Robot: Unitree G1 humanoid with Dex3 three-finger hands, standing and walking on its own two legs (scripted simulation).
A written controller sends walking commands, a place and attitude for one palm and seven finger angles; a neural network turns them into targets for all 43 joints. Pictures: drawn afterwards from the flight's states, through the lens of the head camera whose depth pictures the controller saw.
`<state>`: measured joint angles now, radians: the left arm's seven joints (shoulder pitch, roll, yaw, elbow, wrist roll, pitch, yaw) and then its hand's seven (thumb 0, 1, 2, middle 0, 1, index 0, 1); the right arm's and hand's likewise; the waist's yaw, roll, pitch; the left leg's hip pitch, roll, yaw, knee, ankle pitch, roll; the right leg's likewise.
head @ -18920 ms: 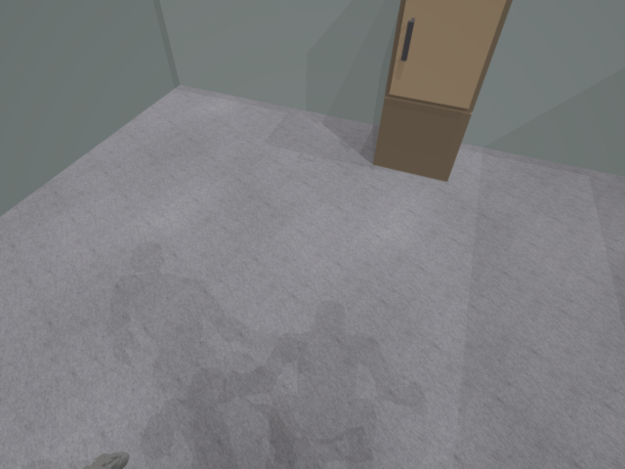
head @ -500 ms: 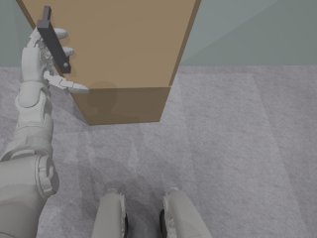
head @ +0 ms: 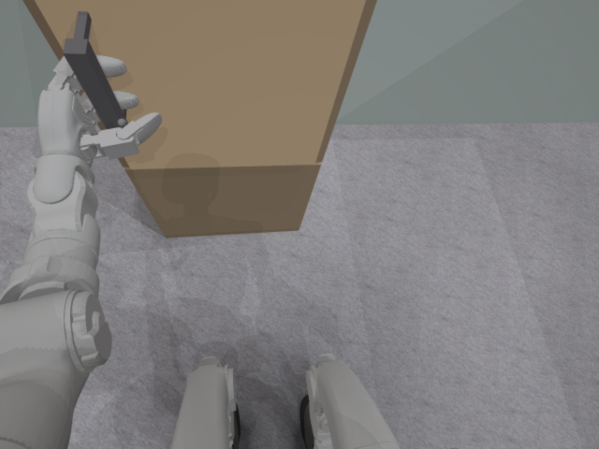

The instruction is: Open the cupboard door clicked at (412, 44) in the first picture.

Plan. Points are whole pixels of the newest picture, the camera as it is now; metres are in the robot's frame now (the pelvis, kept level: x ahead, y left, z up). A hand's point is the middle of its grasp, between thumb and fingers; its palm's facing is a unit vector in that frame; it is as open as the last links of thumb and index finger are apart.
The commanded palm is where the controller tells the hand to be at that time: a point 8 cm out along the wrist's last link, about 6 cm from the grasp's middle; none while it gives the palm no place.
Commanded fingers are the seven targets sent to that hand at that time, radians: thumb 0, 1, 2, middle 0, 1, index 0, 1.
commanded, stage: close the thumb around the handle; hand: left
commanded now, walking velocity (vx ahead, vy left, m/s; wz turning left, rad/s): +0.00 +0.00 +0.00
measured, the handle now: (103, 82) +0.57 +0.21 +0.05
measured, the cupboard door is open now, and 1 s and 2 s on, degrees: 0 21 47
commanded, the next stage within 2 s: pull the door open along its arc in 0.28 s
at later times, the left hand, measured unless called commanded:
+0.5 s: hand (122, 123) +0.51 +0.19 +0.04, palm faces +0.04 -1.00 -0.01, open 5.7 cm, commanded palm +0.48 +0.22 +0.04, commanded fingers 0.00 0.90 0.90 -0.40 -1.35 -0.40 -1.35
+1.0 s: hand (157, 200) +0.41 +0.14 +0.05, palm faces +0.28 -0.95 +0.12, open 6.1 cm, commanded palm +0.35 +0.18 +0.04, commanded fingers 0.00 0.90 0.90 -0.40 -1.35 -0.40 -1.35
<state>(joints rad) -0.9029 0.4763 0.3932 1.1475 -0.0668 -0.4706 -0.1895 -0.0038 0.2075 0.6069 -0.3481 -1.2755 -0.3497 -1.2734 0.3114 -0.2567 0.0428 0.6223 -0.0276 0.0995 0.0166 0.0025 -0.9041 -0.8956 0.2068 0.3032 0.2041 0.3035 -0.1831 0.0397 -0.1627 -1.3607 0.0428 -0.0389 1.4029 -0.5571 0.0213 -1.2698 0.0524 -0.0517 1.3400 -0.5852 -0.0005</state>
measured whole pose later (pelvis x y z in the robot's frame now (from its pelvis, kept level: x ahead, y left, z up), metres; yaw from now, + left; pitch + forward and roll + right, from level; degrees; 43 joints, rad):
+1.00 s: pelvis +0.02 +0.00 +0.03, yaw +1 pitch +25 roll -3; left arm -0.30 0.04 0.14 0.56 -0.11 -0.48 0.20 0.02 0.68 0.76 -0.31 -1.33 -0.36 -1.31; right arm 0.25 -0.22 0.00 0.54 -0.03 0.09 0.06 0.01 -0.91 -0.90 0.20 0.30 0.20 0.30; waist -0.07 0.02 -0.21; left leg -1.15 0.03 0.01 1.28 -0.56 0.02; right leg -1.08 0.04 -0.01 1.24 -0.59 0.01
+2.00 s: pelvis +0.02 -0.05 +0.03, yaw +6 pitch +22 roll +1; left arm 0.05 -0.11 -0.20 0.34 0.11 -0.46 0.56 0.01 0.07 0.55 -0.34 -1.26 -0.37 -1.26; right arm 0.17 -0.18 -0.01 0.60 -0.09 -0.06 0.02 0.01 -0.90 -0.90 0.20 0.30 0.20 0.30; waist -0.01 0.02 -0.21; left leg -1.11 0.00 -0.06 1.26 -0.54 -0.05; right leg -1.05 0.01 -0.08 1.30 -0.64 -0.07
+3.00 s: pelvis +0.01 -0.01 +0.01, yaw +4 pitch +21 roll -1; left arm 0.18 0.00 -0.29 0.15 0.07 -0.47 0.18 -0.01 -0.50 0.30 -0.13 -0.30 -0.15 -0.31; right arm 0.21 -0.20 0.00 0.45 -0.03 0.03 0.04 0.01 -0.90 -0.90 0.20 0.30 0.20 0.30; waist -0.02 0.02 -0.21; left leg -1.16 -0.01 -0.01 1.36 -0.57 0.01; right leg -1.09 0.00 -0.03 1.36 -0.64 -0.01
